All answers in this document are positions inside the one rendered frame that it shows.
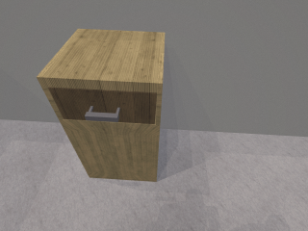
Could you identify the cabinet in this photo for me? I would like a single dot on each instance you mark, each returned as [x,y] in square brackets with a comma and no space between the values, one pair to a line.
[95,59]

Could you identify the handle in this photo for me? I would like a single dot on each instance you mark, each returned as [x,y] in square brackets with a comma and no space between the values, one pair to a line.
[107,117]

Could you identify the drawer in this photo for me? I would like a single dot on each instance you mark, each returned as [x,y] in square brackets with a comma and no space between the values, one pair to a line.
[135,106]

